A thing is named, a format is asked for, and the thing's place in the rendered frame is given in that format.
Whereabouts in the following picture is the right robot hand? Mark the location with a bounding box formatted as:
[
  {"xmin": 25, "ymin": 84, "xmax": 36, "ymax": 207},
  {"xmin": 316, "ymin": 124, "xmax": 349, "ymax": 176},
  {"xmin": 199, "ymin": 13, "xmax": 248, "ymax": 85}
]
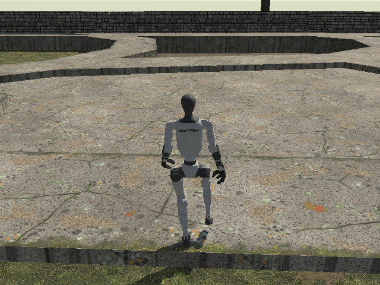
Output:
[{"xmin": 212, "ymin": 169, "xmax": 226, "ymax": 184}]

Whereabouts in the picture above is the left robot upper arm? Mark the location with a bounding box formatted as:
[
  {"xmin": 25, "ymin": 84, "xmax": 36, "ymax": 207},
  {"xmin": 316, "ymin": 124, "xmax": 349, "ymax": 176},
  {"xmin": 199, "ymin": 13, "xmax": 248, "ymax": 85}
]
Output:
[{"xmin": 164, "ymin": 120, "xmax": 176, "ymax": 153}]

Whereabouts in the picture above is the left robot hand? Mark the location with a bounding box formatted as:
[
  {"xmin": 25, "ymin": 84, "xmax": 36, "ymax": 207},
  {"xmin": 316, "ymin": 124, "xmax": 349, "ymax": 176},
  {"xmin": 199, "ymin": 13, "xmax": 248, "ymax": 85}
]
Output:
[{"xmin": 161, "ymin": 159, "xmax": 175, "ymax": 169}]

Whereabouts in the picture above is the left robot forearm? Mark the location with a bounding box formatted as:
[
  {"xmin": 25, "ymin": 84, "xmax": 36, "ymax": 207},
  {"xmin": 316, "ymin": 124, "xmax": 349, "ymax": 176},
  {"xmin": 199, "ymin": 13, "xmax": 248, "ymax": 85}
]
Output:
[{"xmin": 161, "ymin": 146, "xmax": 170, "ymax": 162}]

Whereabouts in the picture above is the right robot forearm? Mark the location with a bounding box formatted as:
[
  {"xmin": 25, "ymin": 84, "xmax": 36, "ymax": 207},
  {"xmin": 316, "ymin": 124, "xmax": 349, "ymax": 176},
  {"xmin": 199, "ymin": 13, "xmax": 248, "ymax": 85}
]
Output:
[{"xmin": 212, "ymin": 144, "xmax": 224, "ymax": 171}]

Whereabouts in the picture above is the right robot upper arm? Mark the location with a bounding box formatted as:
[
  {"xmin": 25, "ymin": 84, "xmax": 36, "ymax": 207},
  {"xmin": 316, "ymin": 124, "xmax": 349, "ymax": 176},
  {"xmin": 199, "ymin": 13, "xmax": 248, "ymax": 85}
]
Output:
[{"xmin": 201, "ymin": 119, "xmax": 217, "ymax": 153}]

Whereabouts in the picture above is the right robot foot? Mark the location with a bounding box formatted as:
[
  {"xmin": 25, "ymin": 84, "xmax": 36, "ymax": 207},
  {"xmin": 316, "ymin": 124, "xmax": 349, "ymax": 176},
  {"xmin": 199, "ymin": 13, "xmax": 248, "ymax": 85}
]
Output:
[{"xmin": 205, "ymin": 216, "xmax": 213, "ymax": 225}]

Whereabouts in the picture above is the robot torso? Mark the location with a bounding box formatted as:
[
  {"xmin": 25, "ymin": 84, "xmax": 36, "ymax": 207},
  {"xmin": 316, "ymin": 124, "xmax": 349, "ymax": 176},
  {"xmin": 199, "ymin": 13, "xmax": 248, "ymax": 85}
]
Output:
[{"xmin": 175, "ymin": 117, "xmax": 203, "ymax": 178}]

